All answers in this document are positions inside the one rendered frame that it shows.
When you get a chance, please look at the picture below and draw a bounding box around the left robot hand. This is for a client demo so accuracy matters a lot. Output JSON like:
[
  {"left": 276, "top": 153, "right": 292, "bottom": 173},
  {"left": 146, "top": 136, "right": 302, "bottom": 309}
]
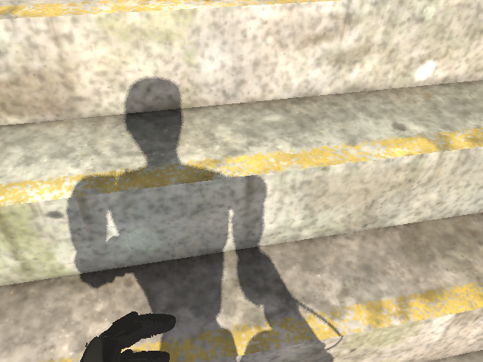
[{"left": 80, "top": 311, "right": 176, "bottom": 362}]

